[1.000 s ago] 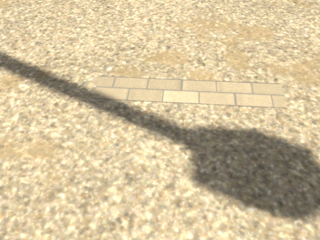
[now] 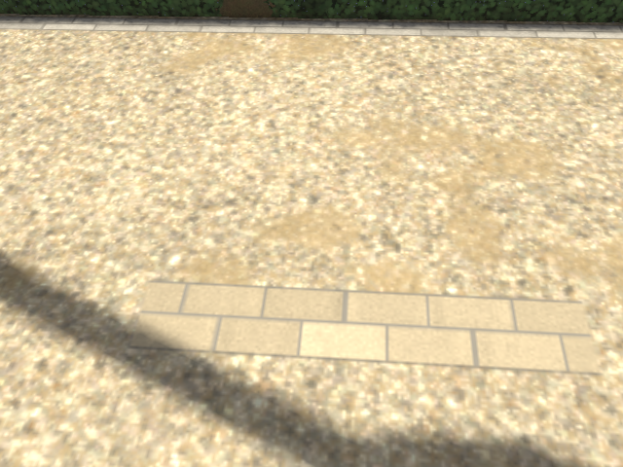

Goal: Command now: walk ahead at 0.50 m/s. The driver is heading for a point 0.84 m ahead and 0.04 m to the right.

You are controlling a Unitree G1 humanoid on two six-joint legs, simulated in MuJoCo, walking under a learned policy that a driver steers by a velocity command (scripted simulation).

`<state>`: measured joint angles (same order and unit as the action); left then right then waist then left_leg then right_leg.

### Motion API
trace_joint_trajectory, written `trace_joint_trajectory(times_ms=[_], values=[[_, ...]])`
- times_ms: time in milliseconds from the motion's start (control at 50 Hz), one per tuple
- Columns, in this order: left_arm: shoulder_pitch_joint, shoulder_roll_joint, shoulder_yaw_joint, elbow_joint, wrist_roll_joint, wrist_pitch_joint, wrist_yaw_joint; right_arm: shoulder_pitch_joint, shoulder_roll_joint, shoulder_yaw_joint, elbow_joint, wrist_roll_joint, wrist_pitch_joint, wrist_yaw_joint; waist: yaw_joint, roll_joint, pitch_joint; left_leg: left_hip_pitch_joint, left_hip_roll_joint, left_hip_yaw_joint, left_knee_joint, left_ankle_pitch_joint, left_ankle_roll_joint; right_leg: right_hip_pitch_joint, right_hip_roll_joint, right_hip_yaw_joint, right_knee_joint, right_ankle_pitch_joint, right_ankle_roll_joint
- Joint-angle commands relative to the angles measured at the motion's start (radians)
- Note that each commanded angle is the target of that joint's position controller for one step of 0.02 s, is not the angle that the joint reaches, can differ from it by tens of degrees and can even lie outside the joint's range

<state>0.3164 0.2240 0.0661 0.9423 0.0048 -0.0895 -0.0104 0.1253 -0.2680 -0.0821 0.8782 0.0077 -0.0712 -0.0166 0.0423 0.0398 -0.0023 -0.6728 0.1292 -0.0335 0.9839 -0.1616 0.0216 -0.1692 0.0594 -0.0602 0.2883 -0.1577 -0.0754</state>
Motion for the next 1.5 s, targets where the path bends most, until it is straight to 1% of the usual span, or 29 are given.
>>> trace_joint_trajectory(times_ms=[20,200,240,280,300,320,340,360,400,440,500,720,780,820,840,860,880,900,940,1020,1140,1240,1320,1340,1360,1380,1400,1420,1500], values=[[-0.03,0.151,0.027,-0.055,-0.006,-0.014,0.015,-0.025,-0.032,-0.005,-0.053,-0.005,-0.002,0.005,-0.033,-0.093,0.009,-0.038,0.016,-0.013,-0.144,0.166,-0.015,0.018,-0.264,0.178,-0.161,0.209,-0.141],[0.097,0.178,0.035,0.015,-0.022,0.013,0.022,-0.259,-0.031,0.016,-0.136,0.014,-0.018,0.047,0.039,-0.112,0.079,-0.017,-0.05,0.036,-0.441,0.146,0.015,0.21,-0.315,0.147,-0.079,0.223,-0.114],[0.074,0.194,0.041,0.016,-0.024,0.021,0.026,-0.209,-0.059,0.008,-0.131,0.014,-0.026,0.055,-0.001,-0.136,0.049,0.085,-0.078,0.056,-0.475,0.077,0.045,0.236,-0.326,0.144,-0.012,0.372,-0.094],[0.034,0.179,0.035,0.006,-0.027,0.028,0.028,0.039,-0.128,-0.03,-0.053,0.005,-0.029,0.049,-0.123,-0.125,-0.097,0.446,-0.131,0.097,-0.505,0.102,0.095,0.169,-0.253,0.08,0.251,0.625,-0.052],[0.028,0.15,0.02,-0.021,-0.01,0.026,0.03,0.237,-0.205,-0.053,-0.012,-0.008,-0.029,0.038,-0.188,-0.023,-0.247,0.772,0.046,-0.104,-0.469,0.157,0.163,-0.048,-0.194,0.032,0.561,0.38,-0.012],[0.143,0.021,-0.018,-0.03,-0.008,0.002,0.018,0.291,-0.27,-0.063,0.007,-0.007,-0.024,0.04,-0.125,0.245,-0.373,1.096,0.269,-0.577,-0.583,-0.007,0.326,-0.448,-0.008,0.046,0.904,-0.3,0.053],[0.089,0.117,0.004,-0.019,-0.03,-0.022,0.011,0.293,-0.177,-0.037,0.0,0.0,-0.02,0.038,-0.159,0.184,-0.372,1.09,0.257,-0.664,-0.66,-0.124,0.312,-0.568,-0.041,0.176,1.033,-0.41,0.043],[-0.005,0.163,0.017,-0.048,-0.05,-0.035,0.008,0.203,-0.135,-0.024,-0.017,0.002,-0.021,0.033,-0.151,0.138,-0.225,0.965,0.223,-0.515,-0.675,-0.108,0.266,-0.639,-0.094,0.16,1.058,-0.335,0.029],[-0.085,0.152,0.023,-0.064,-0.032,-0.031,0.02,0.077,-0.084,-0.007,-0.04,-0.012,-0.024,0.035,-0.092,0.014,-0.082,0.674,0.153,-0.322,-0.732,0.043,0.226,-0.561,-0.176,0.125,0.954,-0.187,0.029],[-0.048,0.118,0.026,-0.059,-0.025,-0.005,0.024,0.058,-0.055,0.002,-0.032,-0.021,-0.031,0.04,-0.038,0.04,-0.056,0.549,0.115,-0.241,-0.79,0.094,0.214,-0.461,-0.206,0.133,0.88,-0.135,0.029],[-0.088,0.095,0.023,-0.078,-0.015,0.016,0.028,0.096,-0.096,-0.007,-0.009,-0.013,-0.038,0.031,-0.026,0.022,-0.012,0.501,0.108,-0.167,-0.845,0.162,0.227,-0.496,-0.219,0.12,0.76,-0.056,0.054],[-0.419,0.08,-0.001,-0.183,-0.024,0.006,-0.013,0.266,-0.136,-0.014,0.072,0.008,-0.012,0.009,-0.123,0.025,0.076,0.66,0.105,-0.038,-0.813,0.176,0.17,-0.502,-0.149,0.064,0.276,0.197,0.056],[-0.39,0.113,0.007,-0.19,-0.026,-0.005,-0.028,0.254,-0.156,-0.023,0.08,0.012,0.002,0.003,-0.085,0.051,0.055,0.727,0.139,-0.048,-0.732,0.31,0.147,-0.421,-0.123,0.05,0.227,0.087,0.015],[-0.167,0.174,0.041,-0.122,-0.018,-0.009,-0.023,0.217,-0.144,-0.018,0.071,0.014,0.012,0.001,0.029,0.046,-0.074,0.686,0.075,0.011,-0.489,0.588,0.107,-0.103,-0.062,-0.002,0.193,0.088,-0.03],[0.028,0.245,0.065,-0.076,-0.007,-0.009,-0.014,0.215,-0.113,-0.003,0.049,0.0,0.012,-0.001,0.095,-0.034,-0.219,0.499,0.017,0.059,-0.206,0.419,0.069,0.211,-0.197,0.148,0.235,0.141,-0.09],[0.116,0.328,0.083,-0.053,-0.006,-0.002,-0.013,0.326,0.002,0.032,0.037,-0.006,-0.01,0.008,0.054,-0.286,-0.351,0.083,-0.164,0.076,0.177,-0.124,-0.006,0.571,-0.43,0.61,0.144,-0.04,-0.249],[0.122,0.243,0.055,-0.059,-0.012,0.0,-0.014,0.289,-0.06,0.018,0.05,0.007,-0.035,0.015,0.078,-0.267,-0.382,-0.04,-0.16,-0.074,0.311,-0.411,0.006,0.583,-0.446,0.773,0.035,-0.133,-0.247],[0.037,0.201,0.041,-0.071,-0.015,-0.002,-0.011,0.199,-0.12,0.0,0.021,0.032,-0.048,0.02,0.066,-0.218,-0.238,-0.124,-0.104,-0.07,0.357,-0.351,0.023,0.465,-0.415,0.634,0.022,-0.147,-0.2],[-0.103,0.146,0.023,-0.098,-0.002,-0.004,-0.013,0.11,-0.112,-0.004,0.002,0.02,-0.045,0.008,0.008,-0.099,-0.079,-0.061,-0.015,-0.028,0.26,-0.188,0.029,0.165,-0.345,0.425,-0.036,-0.011,-0.16],[-0.114,0.131,0.018,-0.078,0.002,-0.019,-0.013,0.144,-0.057,-0.005,0.006,0.008,-0.002,0.001,-0.061,-0.126,-0.025,0.049,0.028,-0.027,0.115,-0.081,0.013,-0.015,-0.288,0.274,-0.138,0.094,-0.156],[-0.042,0.162,0.02,-0.041,-0.002,-0.008,0.016,-0.035,-0.035,0.003,-0.049,-0.008,-0.003,0.01,-0.03,-0.099,0.033,0.021,-0.004,0.009,-0.237,0.202,-0.025,-0.001,-0.239,0.116,-0.143,0.355,-0.121],[0.022,0.169,0.016,0.003,-0.009,0.016,0.024,-0.135,-0.031,0.016,-0.078,-0.005,-0.007,0.031,0.009,-0.119,0.015,0.139,-0.073,0.04,-0.422,0.268,-0.01,0.078,-0.243,0.073,-0.037,0.492,-0.092],[-0.026,0.18,0.021,0.008,-0.017,0.033,0.033,0.027,-0.113,-0.011,-0.027,-0.025,-0.022,0.035,-0.087,-0.111,-0.076,0.37,-0.118,0.051,-0.571,0.319,0.054,0.147,-0.215,0.09,0.2,0.568,-0.027],[0.007,0.153,0.011,0.0,0.001,0.03,0.033,0.119,-0.181,-0.026,-0.006,-0.039,-0.026,0.028,-0.098,-0.028,-0.178,0.589,-0.008,-0.039,-0.509,0.752,0.095,0.048,-0.149,0.05,0.377,0.392,0.019],[0.157,0.052,-0.019,0.025,0.016,0.021,0.023,0.164,-0.202,-0.022,0.001,-0.049,-0.013,0.021,-0.05,0.174,-0.327,0.941,0.228,-0.276,-0.436,1.049,0.264,-0.241,-0.044,0.036,0.691,-0.211,0.084],[0.187,0.06,-0.023,0.05,-0.008,0.024,0.017,0.184,-0.117,0.001,0.01,-0.023,0.0,0.026,-0.068,0.206,-0.435,0.95,0.289,-0.405,-0.495,0.894,0.339,-0.296,-0.027,0.127,0.833,-0.558,0.11],[0.111,0.14,-0.001,0.034,-0.029,0.036,0.018,0.136,-0.101,0.008,0.002,-0.011,0.007,0.031,-0.076,0.126,-0.349,0.825,0.237,-0.367,-0.555,0.625,0.303,-0.334,-0.066,0.154,0.889,-0.548,0.112],[0.022,0.147,0.004,0.012,-0.035,0.054,0.029,0.053,-0.09,0.013,-0.013,-0.014,0.012,0.027,-0.064,0.066,-0.235,0.695,0.194,-0.311,-0.6,0.424,0.258,-0.371,-0.097,0.129,0.88,-0.493,0.113],[0.001,0.096,0.004,0.016,-0.007,0.106,0.063,-0.102,-0.072,0.021,-0.027,-0.043,0.026,0.011,0.006,0.105,-0.095,0.315,0.086,-0.159,-0.734,0.089,0.185,-0.168,-0.134,0.092,0.607,-0.337,0.119]])
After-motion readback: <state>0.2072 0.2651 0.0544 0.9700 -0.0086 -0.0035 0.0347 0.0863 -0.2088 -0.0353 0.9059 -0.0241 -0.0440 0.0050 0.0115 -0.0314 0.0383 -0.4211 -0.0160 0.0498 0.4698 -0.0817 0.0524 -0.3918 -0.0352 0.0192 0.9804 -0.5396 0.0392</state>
